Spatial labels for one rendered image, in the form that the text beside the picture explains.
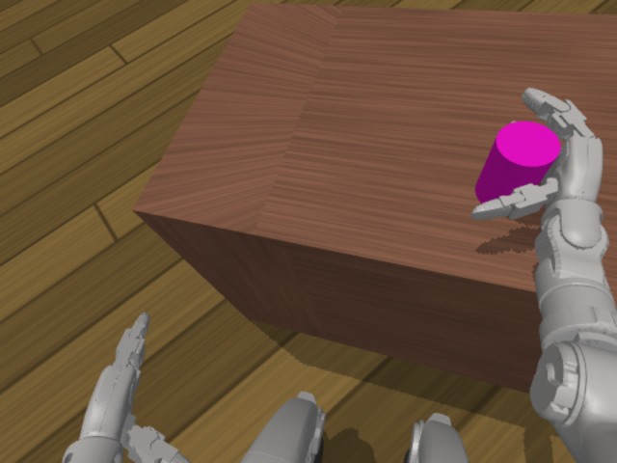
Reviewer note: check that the right robot hand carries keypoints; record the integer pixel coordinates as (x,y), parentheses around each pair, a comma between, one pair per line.
(576,173)

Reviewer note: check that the left robot hand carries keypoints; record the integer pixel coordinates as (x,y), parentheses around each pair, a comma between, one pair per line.
(109,413)

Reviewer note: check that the can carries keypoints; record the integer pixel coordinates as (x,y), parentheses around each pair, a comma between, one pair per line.
(521,154)

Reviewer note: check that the right robot arm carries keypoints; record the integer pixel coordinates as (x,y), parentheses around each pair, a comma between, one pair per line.
(575,385)

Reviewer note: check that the left robot arm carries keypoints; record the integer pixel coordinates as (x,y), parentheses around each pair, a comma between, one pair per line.
(94,450)

